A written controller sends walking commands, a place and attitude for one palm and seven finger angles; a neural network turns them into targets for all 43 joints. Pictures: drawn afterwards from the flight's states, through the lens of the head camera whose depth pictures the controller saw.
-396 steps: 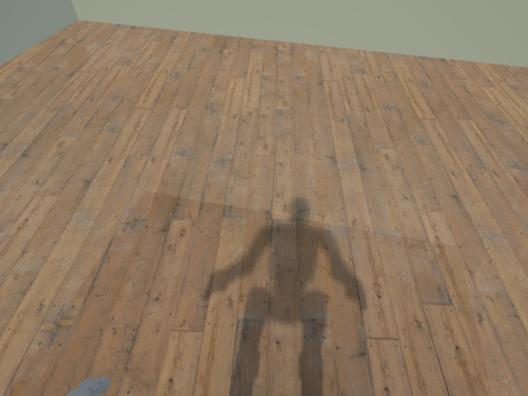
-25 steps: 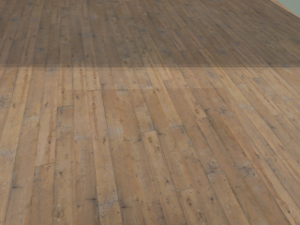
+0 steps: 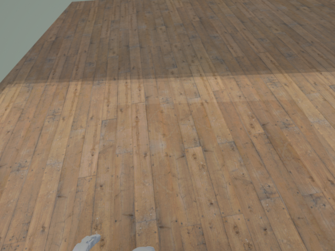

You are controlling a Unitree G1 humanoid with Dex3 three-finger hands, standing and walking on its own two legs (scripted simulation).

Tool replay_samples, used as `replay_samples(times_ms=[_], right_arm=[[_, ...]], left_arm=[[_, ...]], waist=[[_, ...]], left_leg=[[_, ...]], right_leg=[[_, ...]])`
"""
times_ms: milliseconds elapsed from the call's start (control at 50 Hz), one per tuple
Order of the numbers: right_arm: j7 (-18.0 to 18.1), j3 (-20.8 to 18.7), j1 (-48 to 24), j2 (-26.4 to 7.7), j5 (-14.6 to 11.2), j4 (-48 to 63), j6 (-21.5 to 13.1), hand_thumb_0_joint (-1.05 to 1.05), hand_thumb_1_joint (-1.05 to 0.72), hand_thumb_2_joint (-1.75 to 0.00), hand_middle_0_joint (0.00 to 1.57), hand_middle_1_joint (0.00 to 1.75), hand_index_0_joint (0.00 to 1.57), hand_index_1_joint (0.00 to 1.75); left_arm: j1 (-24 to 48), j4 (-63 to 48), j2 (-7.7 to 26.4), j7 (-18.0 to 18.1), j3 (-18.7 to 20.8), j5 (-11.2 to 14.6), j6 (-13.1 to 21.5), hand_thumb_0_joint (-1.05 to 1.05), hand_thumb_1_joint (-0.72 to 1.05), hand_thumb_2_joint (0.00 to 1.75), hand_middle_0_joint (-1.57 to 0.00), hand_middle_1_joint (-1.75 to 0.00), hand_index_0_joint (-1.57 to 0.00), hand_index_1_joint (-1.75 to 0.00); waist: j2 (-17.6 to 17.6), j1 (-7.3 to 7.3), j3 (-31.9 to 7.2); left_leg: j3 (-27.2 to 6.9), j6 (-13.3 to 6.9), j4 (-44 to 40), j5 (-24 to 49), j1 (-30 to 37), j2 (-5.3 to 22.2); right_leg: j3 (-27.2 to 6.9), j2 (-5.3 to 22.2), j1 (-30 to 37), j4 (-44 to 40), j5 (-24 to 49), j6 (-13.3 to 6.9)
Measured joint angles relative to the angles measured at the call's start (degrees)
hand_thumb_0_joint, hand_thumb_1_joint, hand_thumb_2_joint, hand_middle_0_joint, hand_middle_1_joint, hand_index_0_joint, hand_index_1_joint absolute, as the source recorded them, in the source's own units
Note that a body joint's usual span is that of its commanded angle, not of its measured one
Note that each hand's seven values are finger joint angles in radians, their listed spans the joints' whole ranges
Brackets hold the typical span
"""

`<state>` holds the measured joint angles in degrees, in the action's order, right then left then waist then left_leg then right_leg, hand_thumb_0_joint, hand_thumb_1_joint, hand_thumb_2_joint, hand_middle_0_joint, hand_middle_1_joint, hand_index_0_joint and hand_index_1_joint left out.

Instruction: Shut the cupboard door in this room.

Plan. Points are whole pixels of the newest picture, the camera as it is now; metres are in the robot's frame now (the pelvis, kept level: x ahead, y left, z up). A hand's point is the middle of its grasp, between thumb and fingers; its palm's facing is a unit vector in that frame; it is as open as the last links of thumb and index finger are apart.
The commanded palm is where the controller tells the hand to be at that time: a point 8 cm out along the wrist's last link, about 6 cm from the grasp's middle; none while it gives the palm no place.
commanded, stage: turn or walk to find it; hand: left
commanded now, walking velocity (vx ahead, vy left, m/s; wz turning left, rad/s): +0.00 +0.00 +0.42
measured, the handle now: out of the picture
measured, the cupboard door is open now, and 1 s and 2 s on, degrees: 83 83 83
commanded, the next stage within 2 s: stand and wait in 1.70 s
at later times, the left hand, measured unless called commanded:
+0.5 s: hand out of the picture -0.07 +0.25 -0.19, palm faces +0.30 -0.92 -0.24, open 7.4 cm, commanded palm none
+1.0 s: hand out of the picture -0.02 +0.20 -0.14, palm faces +0.41 -0.86 -0.29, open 7.4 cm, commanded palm none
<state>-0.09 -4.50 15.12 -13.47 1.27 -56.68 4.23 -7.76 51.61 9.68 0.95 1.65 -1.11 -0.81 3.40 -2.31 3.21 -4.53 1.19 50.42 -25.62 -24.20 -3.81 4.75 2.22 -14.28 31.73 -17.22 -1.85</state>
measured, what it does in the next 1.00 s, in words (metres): steps on the spot, turning left: left foot, then right foot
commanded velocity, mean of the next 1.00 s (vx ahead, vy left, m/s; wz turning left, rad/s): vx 0.00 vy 0.00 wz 0.42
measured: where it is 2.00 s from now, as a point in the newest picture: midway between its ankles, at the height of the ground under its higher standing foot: outside the picture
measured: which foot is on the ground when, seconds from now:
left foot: up 0.00-0.40, down 0.42-0.92, up 0.94-1.00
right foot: down 0.00-0.42, up 0.44-0.90, down 0.92-1.00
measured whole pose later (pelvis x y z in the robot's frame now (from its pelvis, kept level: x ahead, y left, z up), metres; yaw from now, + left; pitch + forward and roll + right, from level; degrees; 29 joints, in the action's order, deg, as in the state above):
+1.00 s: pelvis -0.04 -0.02 +0.00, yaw +26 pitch -1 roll +2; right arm -0.2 -4.6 14.8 -13.5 1.3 -56.6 4.4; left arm -8.5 51.9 9.5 0.9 1.8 -1.2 -0.8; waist 3.6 -2.0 3.1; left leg -4.1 1.4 51.1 -25.5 -24.6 -3.3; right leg 5.4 2.6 -14.2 32.4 -17.0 -2.0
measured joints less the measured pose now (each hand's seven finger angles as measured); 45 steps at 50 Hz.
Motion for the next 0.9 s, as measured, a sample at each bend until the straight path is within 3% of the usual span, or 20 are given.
replay_samples(times_ms=[80, 180, 360, 420, 460, 500, 560, 640, 780, 840, 900], right_arm=[[-0.61, -0.64, 0.57, -1.2, 0.27, -0.54, 0.5, 0.01, -0.91, -0.9, 0.2, 0.3, 0.2, 0.3], [-0.72, -0.65, 1.03, -1.58, 0.3, -1.44, 0.9, 0.01, -0.91, -0.9, 0.19, 0.3, 0.19, 0.3], [-0.53, 0.65, -3.61, -0.28, -0.4, -0.66, 0.28, 0.01, -0.91, -0.9, 0.19, 0.3, 0.19, 0.3], [-0.58, 1.17, -5.08, 0.03, -0.55, 0.78, -1.19, 0.01, -0.91, -0.9, 0.19, 0.3, 0.19, 0.3], [-0.52, 1.44, -6.33, 1.11, -0.36, 1.29, -2.1, 0.01, -0.91, -0.9, 0.19, 0.3, 0.19, 0.3], [-0.35, 1.98, -6.82, 1.88, -0.15, 1.82, -2.54, 0.0, -0.91, -0.9, 0.19, 0.3, 0.19, 0.3], [0.3, 2.52, -6.9, 2.49, -0.01, 2.26, -2.75, 0.0, -0.91, -0.9, 0.2, 0.3, 0.2, 0.3], [0.49, 2.97, -6.52, 2.9, -0.2, 2.33, -3.04, 0.0, -0.9, -0.9, 0.2, 0.3, 0.2, 0.3], [0.24, 2.51, -4.32, 3.11, 0.09, 2.02, -2.62, 0.0, -0.9, -0.9, 0.2, 0.3, 0.2, 0.3], [0.19, 2.04, -3.17, 2.66, 0.3, 1.72, -2.16, 0.0, -0.9, -0.9, 0.2, 0.3, 0.2, 0.3], [0.08, 1.42, -1.85, 1.92, 0.17, 1.27, -1.61, 0.0, -0.9, -0.9, 0.2, 0.3, 0.2, 0.3]], left_arm=[[-2.06, 0.85, -0.92, 0.07, -0.18, 0.09, -0.26, 0.01, 0.9, 0.9, -0.2, -0.3, -0.2, -0.3], [-4.14, 1.98, -1.27, 0.14, -0.1, -0.05, 0.09, 0.01, 0.9, 0.9, -0.2, -0.3, -0.2, -0.3], [-6.71, 4.05, 1.22, -0.04, 0.99, -0.86, -0.19, 0.01, 0.9, 0.9, -0.2, -0.3, -0.2, -0.3], [-7.57, 4.75, 2.69, -0.11, 1.55, -0.48, -0.71, 0.01, 0.9, 0.9, -0.2, -0.3, -0.2, -0.3], [-7.52, 5.35, 4.14, 0.03, 1.99, -0.11, -1.88, 0.01, 0.9, 0.9, -0.2, -0.3, -0.2, -0.3], [-7.49, 5.93, 4.91, 0.19, 2.23, -0.17, -3.1, 0.01, 0.9, 0.9, -0.2, -0.3, -0.2, -0.3], [-6.66, 6.28, 5.15, -0.2, 2.43, -0.18, -3.55, 0.01, 0.9, 0.9, -0.19, -0.3, -0.2, -0.3], [-4.97, 5.17, 5.02, -0.54, 2.26, -0.08, -2.79, 0.01, 0.91, 0.9, -0.19, -0.3, -0.2, -0.3], [-1.84, 3.02, 3.92, -0.22, 1.87, 0.15, -2.61, 0.01, 0.9, 0.9, -0.19, -0.3, -0.2, -0.3], [-0.4, 2.12, 3.1, -0.19, 1.52, 0.37, -2.28, 0.01, 0.9, 0.9, -0.19, -0.3, -0.2, -0.3], [0.27, 0.99, 2.29, -0.26, 1.09, 0.57, -1.24, 0.01, 0.9, 0.9, -0.19, -0.3, -0.2, -0.3]], waist=[[0.16, -0.03, -0.21], [-0.26, 0.48, -0.44], [-3.3, 3.41, 0.97], [-4.11, 3.77, 0.89], [-6.14, 4.22, 1.32], [-6.51, 4.45, 1.0], [-5.73, 4.1, 0.37], [-5.02, 3.86, 0.19], [-3.72, 2.19, -0.14], [-2.73, 1.01, 0.01], [-1.88, 0.52, -0.18]], left_leg=[[1.67, 1.28, 14.4, 4.09, -4.04, 2.39], [1.9, 2.93, 15.74, 6.23, -3.38, 5.47], [6.72, 2.53, -4.39, 0.44, 4.89, 6.66], [8.33, 1.39, -16.61, 7.95, 9.67, 6.1], [8.68, -1.06, -15.84, 7.97, 9.27, 4.65], [8.47, -2.61, -16.26, 7.05, 9.7, 4.39], [7.22, -3.13, -19.78, 8.9, 10.96, 4.09], [5.72, -3.55, -23.89, 11.87, 12.1, 3.06], [3.15, -3.03, -24.96, 13.69, 11.25, 1.83], [1.68, -2.21, -23.78, 13.83, 9.83, 1.57], [0.39, -0.9, -21.22, 13.35, 7.62, 1.08]], right_leg=[[2.2, 0.95, 2.33, -3.19, 1.56, -0.26], [5.45, 1.83, 3.48, -4.36, 1.79, -0.35], [9.45, 4.9, 1.48, -0.86, 0.45, 1.24], [10.89, 6.35, -0.36, 3.54, -1.51, 2.76], [7.17, 6.74, -3.5, 11.0, -7.95, 4.3], [3.41, 5.1, -6.76, 19.49, -12.24, 4.94], [0.42, 3.59, -10.12, 27.61, -9.58, 5.7], [-2.18, 3.19, -11.89, 30.1, -5.75, 6.66], [-3.65, 2.17, -9.41, 22.19, -7.17, 7.26], [-3.49, 1.05, -6.51, 14.61, -7.83, 6.75], [-2.8, 0.03, -1.95, 3.41, -1.99, 6.2]])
